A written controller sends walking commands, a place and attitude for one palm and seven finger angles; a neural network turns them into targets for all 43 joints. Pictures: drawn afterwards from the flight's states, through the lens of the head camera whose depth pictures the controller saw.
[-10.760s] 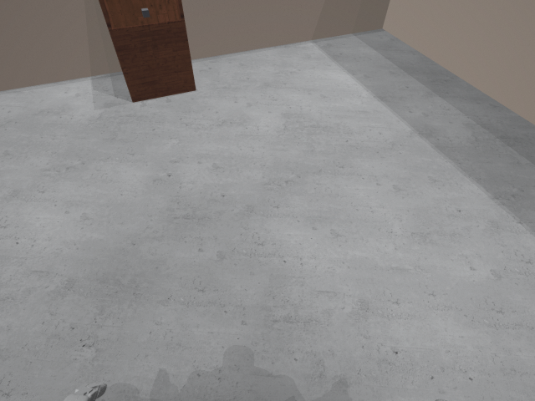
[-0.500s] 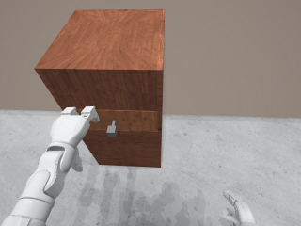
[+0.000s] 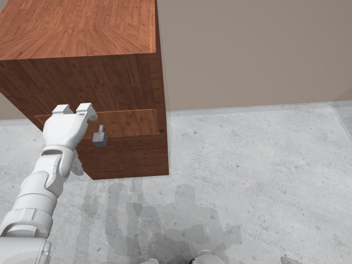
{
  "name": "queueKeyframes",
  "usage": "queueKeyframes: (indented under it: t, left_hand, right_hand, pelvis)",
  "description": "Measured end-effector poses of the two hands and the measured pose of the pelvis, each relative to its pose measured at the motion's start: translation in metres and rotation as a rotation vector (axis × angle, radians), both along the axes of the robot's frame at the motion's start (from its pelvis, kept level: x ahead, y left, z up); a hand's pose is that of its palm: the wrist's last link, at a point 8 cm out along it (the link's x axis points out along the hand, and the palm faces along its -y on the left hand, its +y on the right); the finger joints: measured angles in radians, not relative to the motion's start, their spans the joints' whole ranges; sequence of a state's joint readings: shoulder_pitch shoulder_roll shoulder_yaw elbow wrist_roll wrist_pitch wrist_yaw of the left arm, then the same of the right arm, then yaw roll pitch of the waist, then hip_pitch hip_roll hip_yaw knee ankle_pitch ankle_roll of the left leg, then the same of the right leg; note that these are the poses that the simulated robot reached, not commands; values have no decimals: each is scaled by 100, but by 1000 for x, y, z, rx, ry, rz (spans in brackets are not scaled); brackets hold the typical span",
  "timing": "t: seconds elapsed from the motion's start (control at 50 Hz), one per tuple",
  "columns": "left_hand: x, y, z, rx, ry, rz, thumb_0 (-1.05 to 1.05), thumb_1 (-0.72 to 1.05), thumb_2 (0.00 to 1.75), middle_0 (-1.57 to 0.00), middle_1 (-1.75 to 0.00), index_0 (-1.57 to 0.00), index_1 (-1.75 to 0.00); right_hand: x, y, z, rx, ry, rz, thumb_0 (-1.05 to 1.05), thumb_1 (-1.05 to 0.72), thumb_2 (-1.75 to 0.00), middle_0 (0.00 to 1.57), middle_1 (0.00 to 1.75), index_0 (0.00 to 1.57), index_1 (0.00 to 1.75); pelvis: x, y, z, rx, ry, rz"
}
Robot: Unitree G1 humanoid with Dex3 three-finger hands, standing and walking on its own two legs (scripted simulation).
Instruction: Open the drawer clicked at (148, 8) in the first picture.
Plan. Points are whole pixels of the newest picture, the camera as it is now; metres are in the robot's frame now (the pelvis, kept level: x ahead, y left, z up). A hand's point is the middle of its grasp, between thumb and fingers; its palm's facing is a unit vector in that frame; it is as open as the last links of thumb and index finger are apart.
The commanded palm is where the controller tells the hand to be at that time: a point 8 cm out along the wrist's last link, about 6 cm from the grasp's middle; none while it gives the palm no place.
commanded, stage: move the hooked fingers above the handle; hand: left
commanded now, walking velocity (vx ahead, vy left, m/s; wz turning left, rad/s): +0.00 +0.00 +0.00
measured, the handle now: (100, 134) +0.51 +0.29 -0.18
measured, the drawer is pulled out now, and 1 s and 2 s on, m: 0.00 0.00 0.00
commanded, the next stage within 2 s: none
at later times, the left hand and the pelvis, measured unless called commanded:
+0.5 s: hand (83, 137) +0.45 +0.29 -0.08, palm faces -0.02 -0.02 -1.00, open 13.8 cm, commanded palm +0.43 +0.28 -0.02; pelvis -0.02 +0.02 -0.05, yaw +0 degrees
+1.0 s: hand (90, 140) +0.47 +0.29 -0.13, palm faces -0.03 -0.03 -1.00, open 13.6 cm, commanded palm +0.45 +0.28 -0.06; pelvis -0.03 +0.02 -0.09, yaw -2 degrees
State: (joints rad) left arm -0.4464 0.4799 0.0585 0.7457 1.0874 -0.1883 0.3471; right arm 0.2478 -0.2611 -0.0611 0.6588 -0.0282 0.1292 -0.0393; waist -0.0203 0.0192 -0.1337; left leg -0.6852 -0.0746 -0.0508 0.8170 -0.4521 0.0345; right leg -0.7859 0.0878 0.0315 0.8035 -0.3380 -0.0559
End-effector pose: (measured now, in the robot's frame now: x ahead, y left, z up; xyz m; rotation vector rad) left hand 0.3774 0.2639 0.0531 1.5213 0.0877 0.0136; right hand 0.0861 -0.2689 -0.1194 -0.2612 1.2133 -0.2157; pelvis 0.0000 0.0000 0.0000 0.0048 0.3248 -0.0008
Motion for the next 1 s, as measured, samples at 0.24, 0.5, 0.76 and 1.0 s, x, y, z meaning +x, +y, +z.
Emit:
queueKeyframes:
  t: [0.24,0.5,0.76,1.0]
  left_hand:
    - [6,27,-45,56,106,120,0,-49,31,-32,-120,-32,-120]
    - [49,24,-77,29,-20,67,1,-49,31,-32,-120,-32,-120]
    - [62,18,-117,-11,54,9,0,-49,31,-32,-120,-32,-120]
    - [70,28,-129,24,-11,102,0,-49,31,-34,-121,-34,-124]
  right_hand:
    - [-51,5,-23,21,113,-51,0,-91,-90,20,30,20,29]
    - [-72,8,-47,-30,159,-30,0,-91,-90,20,30,20,29]
    - [-100,25,-61,-20,260,-39,0,-91,-90,20,30,20,30]
    - [-101,25,-81,15,288,-38,0,-91,-90,20,30,20,29]
  pelvis:
    - [-12,6,-17,-4,71,-8]
    - [-25,17,-54,-36,175,10]
    - [-22,26,-71,-60,225,14]
    - [-28,25,-86,-67,248,2]
